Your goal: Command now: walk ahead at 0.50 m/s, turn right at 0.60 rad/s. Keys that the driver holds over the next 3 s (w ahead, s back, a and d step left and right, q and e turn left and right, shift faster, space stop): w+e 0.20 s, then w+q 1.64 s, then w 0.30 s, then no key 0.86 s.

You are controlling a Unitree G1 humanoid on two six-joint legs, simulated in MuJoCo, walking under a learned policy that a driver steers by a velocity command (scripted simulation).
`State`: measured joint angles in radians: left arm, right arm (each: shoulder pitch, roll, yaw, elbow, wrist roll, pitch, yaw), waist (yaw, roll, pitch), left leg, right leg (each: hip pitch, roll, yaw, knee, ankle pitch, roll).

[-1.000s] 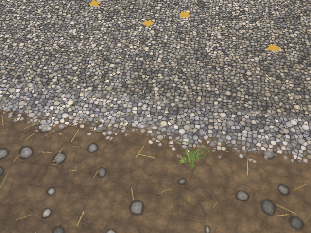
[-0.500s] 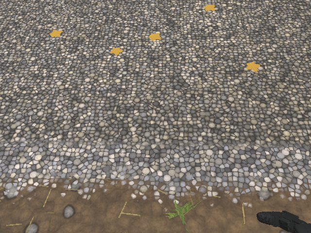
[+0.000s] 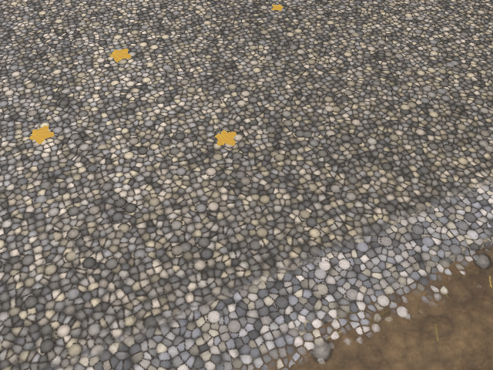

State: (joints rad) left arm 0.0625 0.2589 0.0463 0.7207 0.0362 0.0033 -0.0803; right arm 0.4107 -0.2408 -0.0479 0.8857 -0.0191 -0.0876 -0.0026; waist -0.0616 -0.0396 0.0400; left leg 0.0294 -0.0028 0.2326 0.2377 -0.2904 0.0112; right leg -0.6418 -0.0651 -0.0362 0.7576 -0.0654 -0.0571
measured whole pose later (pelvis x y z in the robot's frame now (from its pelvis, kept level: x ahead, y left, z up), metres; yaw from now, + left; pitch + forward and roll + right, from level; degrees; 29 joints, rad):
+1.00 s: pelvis +0.55 -0.04 +0.00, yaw +10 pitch +2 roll +0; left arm 0.12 0.26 0.00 0.72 0.05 -0.03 -0.02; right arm 0.39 -0.28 -0.06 0.84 0.00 -0.04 0.01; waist -0.04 -0.03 0.03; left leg -0.11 -0.16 -0.10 0.31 -0.21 0.13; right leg -0.67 -0.12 0.06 0.86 -0.14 0.06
